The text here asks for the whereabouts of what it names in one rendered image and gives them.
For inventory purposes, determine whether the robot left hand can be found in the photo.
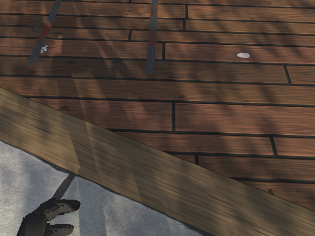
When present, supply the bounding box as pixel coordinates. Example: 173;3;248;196
16;198;81;236

